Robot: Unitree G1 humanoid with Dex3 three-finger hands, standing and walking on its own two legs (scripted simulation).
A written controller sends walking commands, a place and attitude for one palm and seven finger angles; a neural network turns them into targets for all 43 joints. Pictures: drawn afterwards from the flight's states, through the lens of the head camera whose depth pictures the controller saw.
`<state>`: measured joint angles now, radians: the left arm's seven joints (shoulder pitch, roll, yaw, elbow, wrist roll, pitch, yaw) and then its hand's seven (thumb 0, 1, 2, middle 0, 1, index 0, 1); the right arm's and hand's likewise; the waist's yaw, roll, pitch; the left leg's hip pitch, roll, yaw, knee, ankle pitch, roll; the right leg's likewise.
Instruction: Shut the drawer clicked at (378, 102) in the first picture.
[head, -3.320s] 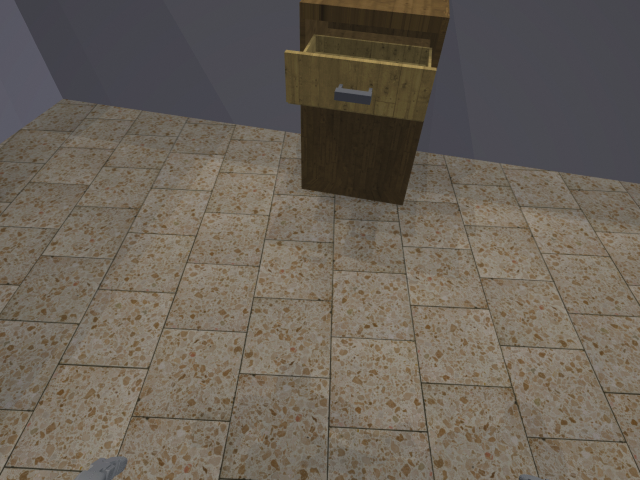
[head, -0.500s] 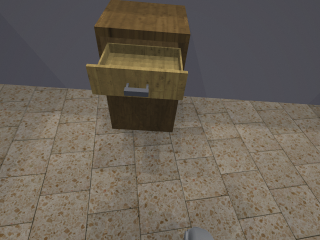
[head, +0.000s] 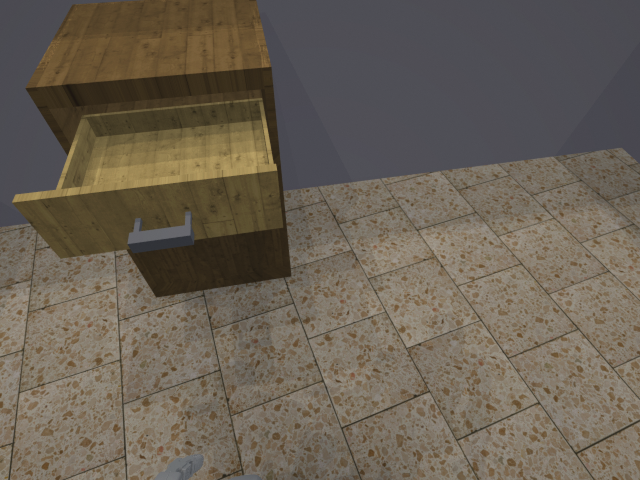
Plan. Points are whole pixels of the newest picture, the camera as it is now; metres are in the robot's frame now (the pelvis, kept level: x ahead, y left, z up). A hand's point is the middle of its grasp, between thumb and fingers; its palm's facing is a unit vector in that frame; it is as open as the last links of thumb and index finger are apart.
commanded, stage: turn to face it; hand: left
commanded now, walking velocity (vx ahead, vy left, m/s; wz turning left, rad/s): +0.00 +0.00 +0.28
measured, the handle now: (162, 229) +0.55 +0.30 -0.08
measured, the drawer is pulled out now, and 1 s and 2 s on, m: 0.28 0.28 0.28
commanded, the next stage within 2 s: take the last steps up to it in 0.16 s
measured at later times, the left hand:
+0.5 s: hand out of the picture +0.01 +0.22 -0.16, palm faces +0.14 -0.97 -0.21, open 7.4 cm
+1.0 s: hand out of the picture +0.00 +0.11 -0.15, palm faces +0.33 -0.94 -0.13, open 7.4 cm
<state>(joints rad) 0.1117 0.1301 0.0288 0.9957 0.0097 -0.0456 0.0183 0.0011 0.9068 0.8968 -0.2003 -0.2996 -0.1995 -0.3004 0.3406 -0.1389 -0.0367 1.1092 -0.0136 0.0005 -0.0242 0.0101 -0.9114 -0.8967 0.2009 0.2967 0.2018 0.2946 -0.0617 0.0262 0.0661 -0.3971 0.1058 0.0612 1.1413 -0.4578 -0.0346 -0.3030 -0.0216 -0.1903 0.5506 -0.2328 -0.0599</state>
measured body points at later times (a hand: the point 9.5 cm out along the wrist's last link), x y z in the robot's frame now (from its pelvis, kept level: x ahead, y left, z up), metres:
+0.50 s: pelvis +0.03 +0.03 +0.02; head +0.04 +0.03 +0.47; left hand +0.01 +0.27 -0.14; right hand +0.07 -0.20 -0.14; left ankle +0.05 +0.12 -0.73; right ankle +0.02 -0.12 -0.68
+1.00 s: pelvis +0.12 +0.00 +0.02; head +0.13 +0.00 +0.47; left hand -0.01 +0.16 -0.13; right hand +0.22 -0.21 -0.14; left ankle +0.18 +0.17 -0.68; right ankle +0.07 -0.11 -0.73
